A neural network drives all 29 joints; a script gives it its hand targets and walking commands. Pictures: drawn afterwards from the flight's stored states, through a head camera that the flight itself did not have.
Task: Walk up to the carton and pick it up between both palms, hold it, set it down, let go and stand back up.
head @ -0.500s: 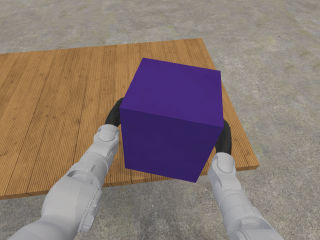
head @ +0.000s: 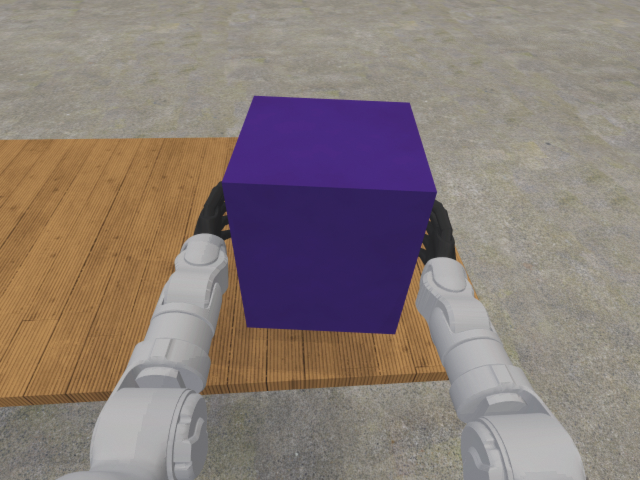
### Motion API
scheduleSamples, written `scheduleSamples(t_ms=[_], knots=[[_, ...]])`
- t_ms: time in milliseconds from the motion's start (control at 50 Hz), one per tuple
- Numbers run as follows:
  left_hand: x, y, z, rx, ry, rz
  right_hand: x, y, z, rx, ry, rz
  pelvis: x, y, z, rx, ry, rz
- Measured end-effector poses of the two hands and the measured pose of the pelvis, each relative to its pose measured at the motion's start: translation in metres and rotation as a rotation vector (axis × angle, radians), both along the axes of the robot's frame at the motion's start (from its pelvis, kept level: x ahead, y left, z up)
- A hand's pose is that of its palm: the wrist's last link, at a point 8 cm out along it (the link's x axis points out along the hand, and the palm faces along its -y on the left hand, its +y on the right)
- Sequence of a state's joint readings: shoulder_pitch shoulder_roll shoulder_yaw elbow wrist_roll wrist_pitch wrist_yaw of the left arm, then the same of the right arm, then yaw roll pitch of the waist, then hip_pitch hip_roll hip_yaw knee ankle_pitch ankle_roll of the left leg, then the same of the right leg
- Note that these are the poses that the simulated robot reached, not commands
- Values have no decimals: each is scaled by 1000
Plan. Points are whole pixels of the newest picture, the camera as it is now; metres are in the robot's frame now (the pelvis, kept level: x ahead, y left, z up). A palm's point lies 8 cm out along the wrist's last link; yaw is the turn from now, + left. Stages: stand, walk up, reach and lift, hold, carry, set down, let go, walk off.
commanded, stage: reach and lift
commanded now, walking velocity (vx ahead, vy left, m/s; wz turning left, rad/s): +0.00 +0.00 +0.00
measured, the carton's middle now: (326, 217) +0.42 -0.02 +0.12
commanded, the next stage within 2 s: hold in 1.22 s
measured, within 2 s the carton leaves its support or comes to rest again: neither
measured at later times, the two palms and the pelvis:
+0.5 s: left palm (234, 239) +0.37 +0.10 +0.14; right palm (470, 256) +0.34 -0.20 +0.11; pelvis -0.01 -0.03 +0.00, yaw +1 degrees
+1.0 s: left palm (214, 252) +0.33 +0.12 +0.15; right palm (467, 249) +0.33 -0.18 +0.14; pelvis -0.02 -0.03 +0.00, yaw +2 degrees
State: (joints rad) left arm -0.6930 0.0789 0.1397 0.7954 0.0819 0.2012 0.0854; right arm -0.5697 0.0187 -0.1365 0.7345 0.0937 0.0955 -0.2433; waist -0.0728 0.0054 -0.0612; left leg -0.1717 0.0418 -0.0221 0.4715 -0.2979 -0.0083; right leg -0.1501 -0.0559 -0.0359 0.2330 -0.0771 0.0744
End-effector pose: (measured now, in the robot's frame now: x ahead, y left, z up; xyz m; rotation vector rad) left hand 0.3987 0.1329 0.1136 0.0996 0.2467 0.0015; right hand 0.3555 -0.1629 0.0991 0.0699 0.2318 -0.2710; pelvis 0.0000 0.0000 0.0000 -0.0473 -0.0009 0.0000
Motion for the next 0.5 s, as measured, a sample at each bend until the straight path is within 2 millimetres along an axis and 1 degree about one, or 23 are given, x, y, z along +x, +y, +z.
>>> scheduleSamples(t_ms=[80,180,260,380,500], knots=[[-12,2,-12,-6,18,28,-2,1,-8,5,17,28,1,-7,0,-8,12,17],[-20,-6,-13,-3,27,44,-6,-7,-13,39,22,36,0,-15,-1,-12,34,32],[-22,-17,-5,0,18,46,-10,-18,-8,67,11,29,-1,-19,0,-7,46,30],[-25,-31,14,-6,-9,51,-13,-32,6,89,-19,23,-4,-22,2,10,43,17],[-30,-35,23,-18,-4,67,-14,-36,15,77,-12,34,-8,-26,3,21,11,12]])
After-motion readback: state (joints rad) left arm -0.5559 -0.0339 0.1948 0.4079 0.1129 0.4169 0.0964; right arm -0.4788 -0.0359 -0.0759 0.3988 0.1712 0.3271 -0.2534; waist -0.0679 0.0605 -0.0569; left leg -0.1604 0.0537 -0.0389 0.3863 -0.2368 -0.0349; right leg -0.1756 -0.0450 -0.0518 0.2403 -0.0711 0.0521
